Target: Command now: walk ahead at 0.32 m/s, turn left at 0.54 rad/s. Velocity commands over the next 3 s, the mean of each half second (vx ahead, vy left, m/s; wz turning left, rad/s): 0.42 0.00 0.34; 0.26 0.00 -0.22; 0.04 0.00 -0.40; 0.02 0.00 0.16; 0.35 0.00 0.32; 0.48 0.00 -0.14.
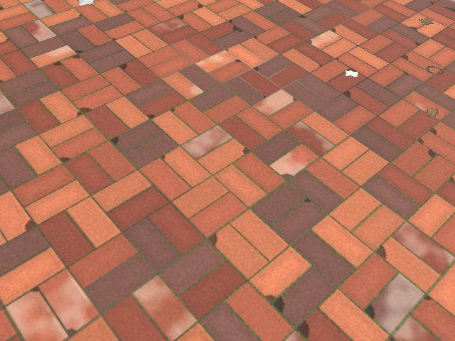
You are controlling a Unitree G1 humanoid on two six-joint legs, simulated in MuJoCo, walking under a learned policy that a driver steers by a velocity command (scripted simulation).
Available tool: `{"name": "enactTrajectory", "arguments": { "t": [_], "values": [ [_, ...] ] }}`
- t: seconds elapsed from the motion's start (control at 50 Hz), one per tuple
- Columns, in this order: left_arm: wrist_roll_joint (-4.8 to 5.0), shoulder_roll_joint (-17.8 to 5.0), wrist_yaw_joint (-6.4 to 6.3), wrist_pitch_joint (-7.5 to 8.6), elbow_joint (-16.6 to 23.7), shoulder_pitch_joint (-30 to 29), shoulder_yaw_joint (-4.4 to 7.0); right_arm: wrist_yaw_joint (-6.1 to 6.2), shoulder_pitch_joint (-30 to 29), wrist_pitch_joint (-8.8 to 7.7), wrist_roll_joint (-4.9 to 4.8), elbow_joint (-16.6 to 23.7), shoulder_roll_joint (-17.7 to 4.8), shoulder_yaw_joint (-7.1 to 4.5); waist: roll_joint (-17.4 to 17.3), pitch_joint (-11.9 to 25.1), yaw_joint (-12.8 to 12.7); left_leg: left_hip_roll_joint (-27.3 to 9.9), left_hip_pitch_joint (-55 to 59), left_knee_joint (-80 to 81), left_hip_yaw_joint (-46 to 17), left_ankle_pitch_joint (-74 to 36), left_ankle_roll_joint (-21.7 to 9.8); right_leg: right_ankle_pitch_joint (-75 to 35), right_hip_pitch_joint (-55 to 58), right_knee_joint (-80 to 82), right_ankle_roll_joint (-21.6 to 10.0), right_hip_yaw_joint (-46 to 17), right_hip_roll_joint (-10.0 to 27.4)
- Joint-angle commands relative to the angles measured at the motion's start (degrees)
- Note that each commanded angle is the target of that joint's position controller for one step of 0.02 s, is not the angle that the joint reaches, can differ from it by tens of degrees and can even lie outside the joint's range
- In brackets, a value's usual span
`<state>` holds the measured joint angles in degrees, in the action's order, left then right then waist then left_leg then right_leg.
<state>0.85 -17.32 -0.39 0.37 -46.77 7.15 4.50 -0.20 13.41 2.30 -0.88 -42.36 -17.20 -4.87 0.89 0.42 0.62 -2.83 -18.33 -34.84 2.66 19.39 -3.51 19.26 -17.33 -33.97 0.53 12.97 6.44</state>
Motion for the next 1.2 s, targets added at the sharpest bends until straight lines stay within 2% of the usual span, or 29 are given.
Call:
{"name": "enactTrajectory", "arguments": {
  "t": [0.02, 0.04, 0.06, 0.1, 0.16, 0.22, 0.36, 0.42, 0.46, 0.48, 0.5, 0.52, 0.54, 0.56, 0.6, 0.66, 0.7, 0.76, 0.82, 0.86, 0.9, 0.92, 0.94, 0.96, 0.98, 1.0, 1.02, 1.08, 1.2],
  "values": [
    [-0.45, -2.43, 0.83, 1.8, 7.76, -8.91, 0.45, 0.05, 13.77, -2.64, 0.66, 0.58, -15.66, -3.64, -19.9, -1.87, 4.42, -17.96, 17.83, 24.26, -43.91, 18.31, -17.3, 18.01, -33.54, -26.94, -0.01, -11.02, -7.53],
    [0.9, -6.48, 1.14, 3.09, 7.94, -11.33, 1.39, -0.22, 10.45, -4.3, 1.22, 1.94, -12.12, -2.77, -12.92, -3.87, 4.25, -17.51, 17.32, 26.87, -40.88, 19.28, -15.77, 11.06, -35.56, -28.64, -1.49, -15.63, -4.34],
    [1.02, -7.58, 1.34, 4.04, 7.27, -10.1, 1.89, 0.07, 7.86, -5.27, 0.89, 2.27, -10.04, -2.04, -11.2, -4.45, 2.18, -15.97, 16.86, 25.96, -35.9, 14.82, -13.13, 3.75, -35.18, -26.53, -2.34, -16.25, -3.03],
    [-1.1, -6.66, 1.0, 4.93, 5.13, -8.85, 1.97, 0.82, 6.3, -5.35, -0.17, 2.61, -8.06, -1.35, -7.61, -2.82, 1.01, -12.25, 17.03, 24.89, -28.04, 3.87, -9.8, -4.45, -31.02, -21.09, -1.31, -16.25, -2.06],
    [-0.97, -4.09, 1.59, 5.29, 3.94, -9.26, 1.41, 1.89, 8.49, -5.75, 0.44, 2.32, -6.96, -0.97, -6.56, -0.45, 1.04, -9.12, 18.6, 24.79, -20.34, -10.59, -8.22, -14.1, -26.34, -13.42, 0.41, -14.96, -3.67],
    [-0.5, -1.98, 2.19, 5.12, 4.1, -11.92, 0.48, 2.2, 10.76, -5.88, 0.4, 1.23, -6.97, -1.06, -7.3, -1.28, 2.51, -7.52, 17.07, 25.04, -15.73, -14.02, -7.14, -20.18, -22.06, -4.52, 1.53, -14.21, -4.65],
    [0.17, -2.86, 3.74, 6.01, 6.35, -17.44, -0.59, 1.93, 14.01, -5.48, -0.1, -1.76, -7.97, -1.6, -7.75, -6.26, 4.9, -10.67, 18.85, 23.53, -15.89, -16.2, -7.45, -19.88, -20.24, 4.41, -0.36, -13.56, -4.51],
    [0.1, -4.98, 3.89, 6.47, 5.4, -12.92, 0.03, 2.0, 12.64, -4.98, -0.13, -2.14, -8.79, -1.89, -9.33, -4.49, 2.19, -11.44, 20.78, 19.3, -15.5, -28.96, -6.02, -15.74, -13.17, 5.86, -2.88, -11.9, -5.95],
    [-0.36, -8.39, 3.07, 6.43, 1.55, 0.54, 1.88, 2.01, 11.18, -4.61, 0.13, -1.79, -7.88, -1.37, -8.2, 4.46, -4.37, -6.82, 17.53, 3.84, -11.16, -46.08, -3.4, -16.72, 6.3, 6.54, -6.21, -10.19, -7.7],
    [-1.17, -11.61, 2.63, 6.3, -0.19, 11.5, 2.57, 2.01, 11.36, -4.57, 1.18, -0.74, -5.45, -0.21, -2.04, 13.53, -8.35, -3.44, 5.94, -13.44, -9.42, -32.44, -1.34, -14.63, 24.21, 4.62, -10.4, -22.22, 2.54],
    [-1.16, -15.53, 2.91, 5.93, -2.29, 16.34, 3.5, 1.58, 19.07, -5.75, 0.23, -0.02, 1.43, 1.51, 17.25, 20.75, -4.32, 7.51, -15.62, -33.94, -8.48, 8.69, 3.01, -0.43, 41.32, 12.48, -19.76, -51.54, 15.59],
    [0.45, -9.79, 3.1, 6.07, -2.43, 14.45, 1.98, 1.54, 15.65, -6.79, -1.06, -0.73, -4.34, 0.59, 12.34, 16.98, -6.4, 5.56, -22.46, -40.63, -13.91, 12.67, 2.51, 9.38, 39.03, 18.59, -18.8, -56.97, 14.75],
    [0.32, -7.11, 2.73, 5.97, -1.77, 10.14, 1.17, 1.28, 9.07, -7.37, -1.92, 0.76, -7.16, -0.2, 8.54, 8.36, -6.31, 2.36, -25.72, -41.03, -12.26, 8.0, 1.63, 7.2, 31.61, 18.9, -16.07, -47.26, 12.96],
    [-0.36, -6.07, 2.44, 5.76, -0.98, 6.52, 0.73, 1.37, 5.62, -7.78, -1.32, 1.41, -6.9, 0.0, 3.39, 4.68, -4.79, -0.82, -23.53, -38.54, -10.08, 2.98, 1.22, 0.87, 23.75, 19.57, -14.52, -40.42, 10.72],
    [-1.65, -3.94, 2.34, 5.77, -0.5, 3.06, -0.2, 1.39, 3.61, -7.69, 0.3, 1.87, -5.96, -0.44, 2.68, 0.59, -1.72, -3.53, -18.35, -33.06, -8.77, -1.66, 1.63, -14.31, 13.09, 21.58, -13.85, -32.91, 6.99],
    [-0.95, -4.65, 1.93, 5.88, -1.64, 3.35, -0.34, 1.56, 4.94, -6.97, 1.41, 2.2, -2.74, 0.09, 3.0, 0.61, 0.96, -3.08, -13.67, -25.59, -6.52, -0.57, 4.39, -42.32, 7.72, 21.29, -15.56, -25.55, 5.54],
    [-0.7, -6.94, 1.1, 5.41, -2.11, 3.53, 0.26, 1.73, 1.56, -6.75, 1.74, 3.45, -1.25, 0.75, 2.7, 0.57, 0.79, -1.86, -12.86, -16.95, -5.11, -5.04, 5.98, -50.02, 6.34, 20.66, -15.19, -21.96, 4.1],
    [0.17, -9.0, 0.25, 3.89, -2.44, 5.42, 1.05, 1.6, -4.21, -6.33, 1.28, 4.55, -1.24, 1.04, 3.33, 2.0, -1.14, 1.38, -8.18, -5.49, -4.23, -15.97, 6.53, -47.47, 5.3, 18.83, -12.4, -19.5, 1.06],
    [0.91, -8.96, -0.4, 2.28, -3.19, 8.12, 1.19, 1.28, -8.86, -6.12, 0.91, 5.79, -2.42, 0.83, 3.88, 2.04, -2.69, 3.17, -6.84, 1.41, -5.72, -19.24, 6.49, -40.17, 7.49, 15.94, -11.06, -22.59, 1.43],
    [0.98, -8.78, -0.87, 1.41, -2.94, 7.98, 1.32, 0.98, -9.18, -6.41, 1.05, 6.08, -4.09, 0.28, 4.37, 2.17, -2.1, 3.26, -5.3, 5.16, -7.27, -18.12, 5.72, -34.9, 9.17, 12.62, -9.97, -26.41, 2.2],
    [0.95, -7.92, -1.22, 0.87, -1.66, 5.45, 1.2, 0.97, -4.93, -7.13, 1.55, 4.66, -5.67, -0.5, 4.15, 3.37, 0.69, 2.89, 1.87, 11.44, -6.74, -22.64, 3.72, -29.73, 8.22, 6.46, -7.74, -28.2, 0.23],
    [0.27, -5.53, -1.11, 1.01, -0.63, 6.14, 0.49, 1.42, -2.2, -7.49, 2.46, 4.5, -8.25, -1.16, 0.91, 7.06, 1.19, -2.55, 10.76, 12.27, -9.92, -33.97, 0.91, -23.19, 4.69, -0.95, -5.36, -26.88, -3.46],
    [-1.39, -1.83, -0.88, 1.3, 0.48, 9.04, -0.62, 2.19, 0.69, -6.94, 3.33, 5.19, -11.3, -1.58, -10.29, 12.89, 0.65, -15.24, 24.27, 8.0, -20.08, -58.81, -4.31, 4.38, -5.78, -15.7, -2.15, -21.56, -9.72],
    [-0.02, -2.54, -0.68, 1.22, 0.14, 17.01, -0.91, 1.75, 1.19, -5.73, 3.12, 5.24, -9.85, -1.22, -19.52, 20.23, -1.51, -25.32, 30.1, 8.84, -32.96, -56.59, -13.46, 24.72, -13.72, -28.08, -0.22, -19.15, -12.03],
    [0.75, -7.64, -0.77, 0.29, -1.21, 17.04, 0.52, 1.47, -1.35, -4.97, 2.13, 6.25, -6.5, -0.48, -12.18, 17.55, -1.31, -22.45, 25.48, 11.54, -32.15, -42.89, -12.98, 21.01, -15.88, -34.07, 1.19, -20.36, -8.46],
    [1.12, -9.01, -1.11, -0.85, -0.48, 12.44, 1.29, 1.62, -3.95, -4.52, 1.77, 6.68, -4.37, 0.16, -8.63, 11.63, -0.8, -18.32, 20.73, 12.68, -25.21, -33.46, -10.35, 16.77, -18.31, -36.49, 2.42, -18.74, -6.86],
    [1.12, -8.31, -1.63, -2.15, -0.31, 10.93, 1.52, 1.66, -6.72, -4.15, 1.91, 6.64, -4.09, 0.42, -6.79, 8.23, -1.52, -15.6, 15.23, 14.54, -20.8, -26.64, -8.98, 13.4, -18.31, -36.4, 3.41, -18.12, -5.35],
    [0.47, -5.68, -2.0, -4.06, 1.51, 10.33, 1.42, 1.88, -10.13, -3.82, 2.87, 5.73, -5.3, 0.0, -9.52, 3.68, -2.79, -11.76, 3.25, 19.4, -11.67, -18.97, -8.78, 6.53, -12.11, -32.71, 4.72, -15.07, -4.56],
    [-0.09, -4.31, -0.48, -3.98, 5.5, 5.65, 0.66, 2.63, -10.58, -3.38, 1.97, 4.09, -7.4, -0.96, -9.33, 6.18, -1.15, -14.49, 5.05, 19.64, -6.0, -19.45, -10.02, 1.49, -5.69, -16.84, 2.86, -12.52, -2.74]
  ]
}}
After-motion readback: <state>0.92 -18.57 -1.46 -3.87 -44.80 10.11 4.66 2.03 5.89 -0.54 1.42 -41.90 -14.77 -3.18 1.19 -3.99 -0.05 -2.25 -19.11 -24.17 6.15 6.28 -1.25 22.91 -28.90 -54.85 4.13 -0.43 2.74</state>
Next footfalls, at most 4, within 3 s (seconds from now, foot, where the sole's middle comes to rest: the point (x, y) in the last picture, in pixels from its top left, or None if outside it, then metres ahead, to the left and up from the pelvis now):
0.48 right None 0.39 -0.09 -0.77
0.92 left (172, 315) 0.58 0.14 -0.77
1.32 right None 0.49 -0.11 -0.77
1.70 left None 0.50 0.14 -0.77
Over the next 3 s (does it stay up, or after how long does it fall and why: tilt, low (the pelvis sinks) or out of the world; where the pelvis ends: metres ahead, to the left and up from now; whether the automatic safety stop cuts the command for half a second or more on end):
stays up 0.95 0.09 0.01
